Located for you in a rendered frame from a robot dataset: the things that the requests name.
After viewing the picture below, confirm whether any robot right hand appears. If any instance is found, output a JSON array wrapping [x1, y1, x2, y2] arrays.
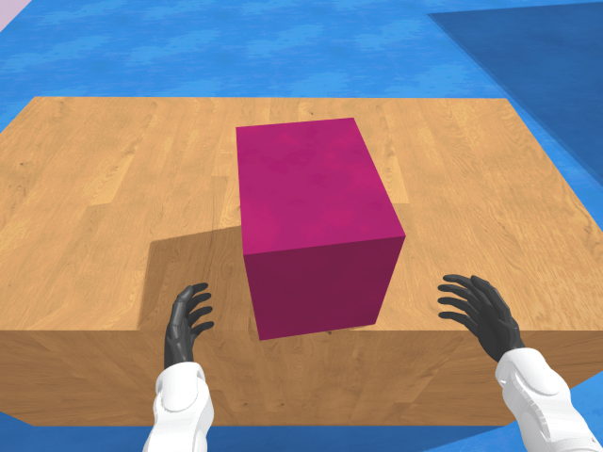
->
[[437, 274, 525, 363]]

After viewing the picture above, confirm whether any left robot forearm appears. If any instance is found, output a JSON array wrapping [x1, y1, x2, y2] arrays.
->
[[142, 362, 214, 452]]

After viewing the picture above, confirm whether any robot left hand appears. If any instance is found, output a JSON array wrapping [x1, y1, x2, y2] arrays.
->
[[164, 282, 214, 370]]

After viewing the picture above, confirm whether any right robot forearm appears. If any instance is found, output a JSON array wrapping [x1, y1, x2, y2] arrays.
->
[[495, 347, 603, 452]]

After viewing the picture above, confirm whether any pedestal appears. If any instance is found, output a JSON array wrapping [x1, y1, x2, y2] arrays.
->
[[0, 97, 603, 427]]

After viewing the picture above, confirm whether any carton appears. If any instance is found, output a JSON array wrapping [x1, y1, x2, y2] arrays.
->
[[236, 118, 406, 341]]

